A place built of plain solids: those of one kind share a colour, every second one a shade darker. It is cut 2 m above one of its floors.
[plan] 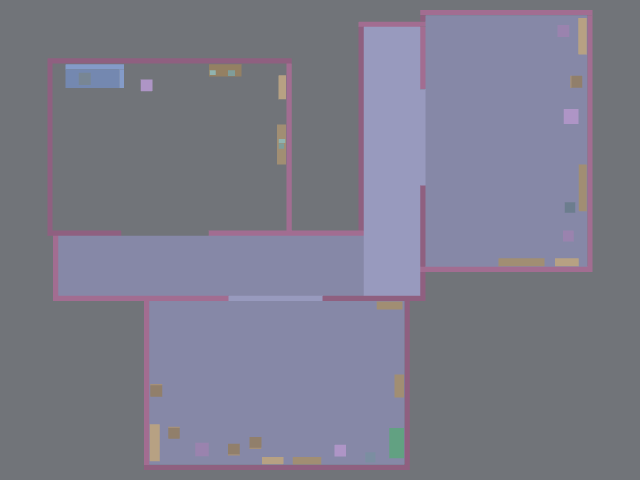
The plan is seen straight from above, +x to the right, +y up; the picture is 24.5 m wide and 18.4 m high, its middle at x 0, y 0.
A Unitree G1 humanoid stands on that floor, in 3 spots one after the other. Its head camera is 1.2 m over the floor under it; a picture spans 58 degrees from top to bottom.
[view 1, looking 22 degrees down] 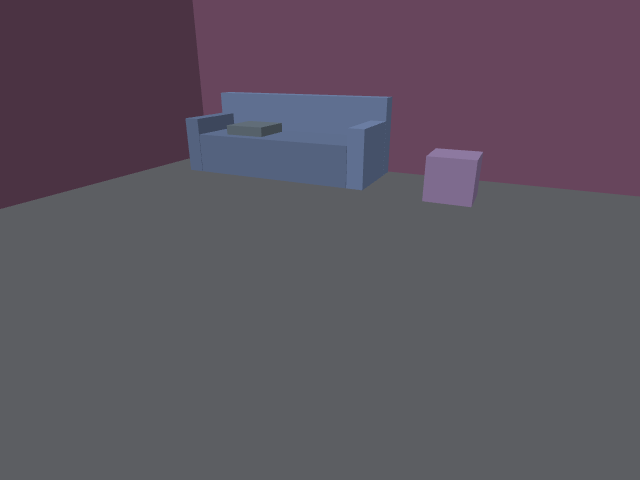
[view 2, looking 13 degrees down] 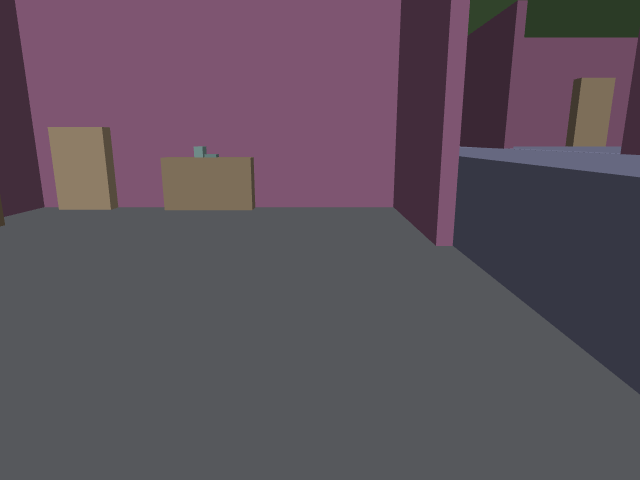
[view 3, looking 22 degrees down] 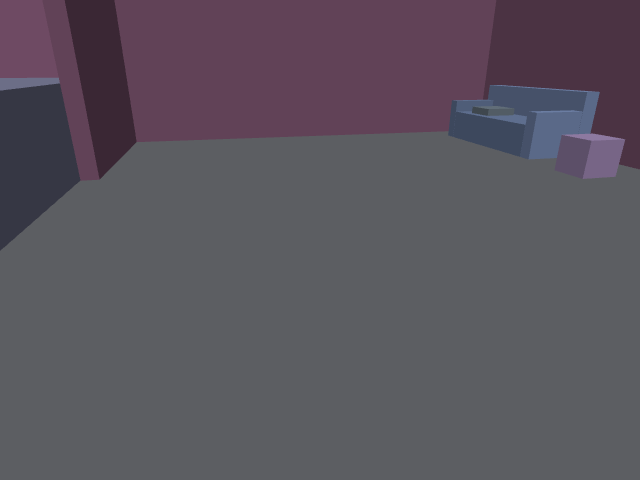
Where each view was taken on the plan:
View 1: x -6.08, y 1.71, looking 115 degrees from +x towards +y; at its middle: ground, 3.20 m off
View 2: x -9.16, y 1.71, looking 0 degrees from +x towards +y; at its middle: ground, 5.33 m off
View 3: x -2.39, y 1.71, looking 167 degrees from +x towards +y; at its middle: ground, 3.20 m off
